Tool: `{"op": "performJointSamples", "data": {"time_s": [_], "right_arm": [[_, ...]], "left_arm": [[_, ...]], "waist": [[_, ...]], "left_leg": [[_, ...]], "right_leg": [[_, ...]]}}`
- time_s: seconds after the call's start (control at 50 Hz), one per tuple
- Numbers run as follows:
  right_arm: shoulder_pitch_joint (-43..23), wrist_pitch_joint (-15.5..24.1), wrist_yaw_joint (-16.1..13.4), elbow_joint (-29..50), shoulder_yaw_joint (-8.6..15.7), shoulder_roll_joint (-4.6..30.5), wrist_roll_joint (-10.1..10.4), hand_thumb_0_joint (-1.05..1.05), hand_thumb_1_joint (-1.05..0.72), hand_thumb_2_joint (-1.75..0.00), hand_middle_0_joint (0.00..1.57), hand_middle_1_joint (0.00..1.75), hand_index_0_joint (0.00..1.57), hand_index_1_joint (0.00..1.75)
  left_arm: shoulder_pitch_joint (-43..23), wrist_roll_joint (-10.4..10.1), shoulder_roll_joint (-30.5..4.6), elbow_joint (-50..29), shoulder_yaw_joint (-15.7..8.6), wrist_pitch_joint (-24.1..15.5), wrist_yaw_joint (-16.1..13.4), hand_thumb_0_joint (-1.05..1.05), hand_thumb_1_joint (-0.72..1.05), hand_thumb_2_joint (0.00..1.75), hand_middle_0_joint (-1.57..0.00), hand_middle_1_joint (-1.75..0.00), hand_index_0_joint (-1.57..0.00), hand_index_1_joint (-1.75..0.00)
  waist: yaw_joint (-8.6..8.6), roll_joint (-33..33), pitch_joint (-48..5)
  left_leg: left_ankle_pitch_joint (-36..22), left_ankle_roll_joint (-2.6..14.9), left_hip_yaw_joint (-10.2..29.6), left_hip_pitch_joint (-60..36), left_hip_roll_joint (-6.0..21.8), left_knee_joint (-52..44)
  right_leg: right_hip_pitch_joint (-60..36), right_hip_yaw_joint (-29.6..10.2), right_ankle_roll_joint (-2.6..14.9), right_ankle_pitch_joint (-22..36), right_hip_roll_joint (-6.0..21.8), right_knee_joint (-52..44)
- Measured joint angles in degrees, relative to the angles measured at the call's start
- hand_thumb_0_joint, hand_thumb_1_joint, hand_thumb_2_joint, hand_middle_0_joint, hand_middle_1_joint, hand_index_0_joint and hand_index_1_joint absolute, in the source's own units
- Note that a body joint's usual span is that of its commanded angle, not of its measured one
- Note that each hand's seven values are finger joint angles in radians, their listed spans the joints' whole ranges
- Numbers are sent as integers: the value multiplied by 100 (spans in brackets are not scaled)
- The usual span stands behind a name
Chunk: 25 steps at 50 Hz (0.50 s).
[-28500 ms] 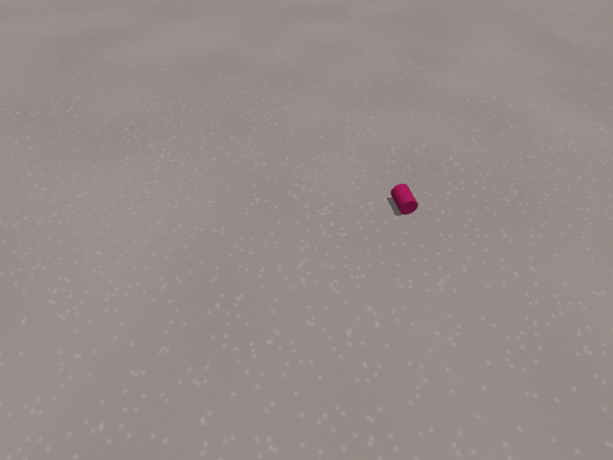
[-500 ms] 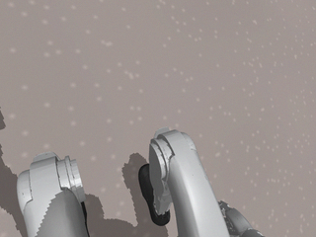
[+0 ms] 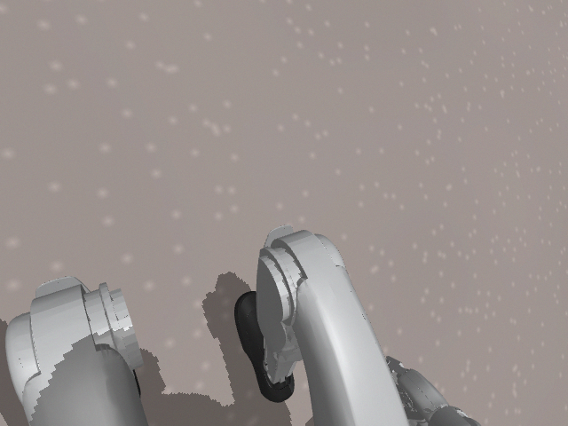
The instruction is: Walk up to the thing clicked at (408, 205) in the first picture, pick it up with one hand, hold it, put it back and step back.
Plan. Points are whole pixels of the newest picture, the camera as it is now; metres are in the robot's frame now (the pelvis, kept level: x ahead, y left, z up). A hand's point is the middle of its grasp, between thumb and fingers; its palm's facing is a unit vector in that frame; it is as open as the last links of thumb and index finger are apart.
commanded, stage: rest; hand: left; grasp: from above
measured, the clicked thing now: out of the picture +0.43 +0.37 -0.26
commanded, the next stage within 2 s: open in 0.36 s
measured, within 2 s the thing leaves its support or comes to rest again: rests again in 0.84 s
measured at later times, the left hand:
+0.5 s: hand out of the picture +0.43 +0.36 -0.24, palm faces -0.46 -0.17 -0.87, open 11.0 cm
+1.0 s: hand out of the picture +0.43 +0.36 -0.23, palm faces -0.46 -0.14 -0.88, open 12.6 cm
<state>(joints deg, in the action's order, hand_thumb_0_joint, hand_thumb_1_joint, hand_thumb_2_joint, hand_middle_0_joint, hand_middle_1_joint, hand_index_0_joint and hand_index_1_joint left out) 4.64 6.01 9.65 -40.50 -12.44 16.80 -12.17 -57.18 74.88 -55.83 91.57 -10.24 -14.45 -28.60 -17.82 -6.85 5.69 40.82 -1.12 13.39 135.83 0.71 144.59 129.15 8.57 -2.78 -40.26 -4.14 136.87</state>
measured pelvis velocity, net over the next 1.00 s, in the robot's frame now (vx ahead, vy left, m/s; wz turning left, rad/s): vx -0.01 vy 0.00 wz -0.03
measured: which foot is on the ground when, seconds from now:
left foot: down 0.00-1.00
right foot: down 0.00-1.00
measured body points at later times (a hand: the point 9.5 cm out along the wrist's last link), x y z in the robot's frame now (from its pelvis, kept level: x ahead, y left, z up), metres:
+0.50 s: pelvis +0.00 +0.00 +0.00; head +0.26 +0.13 +0.33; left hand +0.45 +0.36 -0.19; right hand +0.07 -0.26 -0.07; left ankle +0.06 +0.13 -0.27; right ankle +0.10 -0.12 -0.27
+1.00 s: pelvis -0.01 +0.00 +0.00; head +0.26 +0.14 +0.33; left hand +0.45 +0.36 -0.18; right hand +0.07 -0.25 -0.07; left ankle +0.06 +0.13 -0.27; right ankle +0.10 -0.12 -0.27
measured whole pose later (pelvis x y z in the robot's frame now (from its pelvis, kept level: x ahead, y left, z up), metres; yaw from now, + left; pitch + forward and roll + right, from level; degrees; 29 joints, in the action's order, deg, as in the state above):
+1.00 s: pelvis -0.01 +0.00 +0.00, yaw -2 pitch +28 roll -14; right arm 4.2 8.9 10.6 -38.7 -17.1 17.9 -13.7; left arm -59.7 73.2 -60.0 96.1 -5.9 -13.9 -29.9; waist -19.4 -8.1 7.4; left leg 40.3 -0.6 15.1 135.1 0.9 145.6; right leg 127.7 9.9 -3.3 -38.9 -4.8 136.1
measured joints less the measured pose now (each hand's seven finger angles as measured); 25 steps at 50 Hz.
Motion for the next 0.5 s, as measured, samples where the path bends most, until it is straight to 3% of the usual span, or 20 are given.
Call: {"op": "performJointSamples", "data": {"time_s": [0.5], "right_arm": [[-95,197,37,100,-351,72,-127,0,-89,-90,21,30,20,30]], "left_arm": [[-188,-78,-347,476,199,-81,-183,0,-10,41,-70,-42,-72,-42]], "waist": [[-116,-102,172]], "left_leg": [[-16,14,130,-73,26,88]], "right_leg": [[-97,100,-37,93,-62,-25]]}}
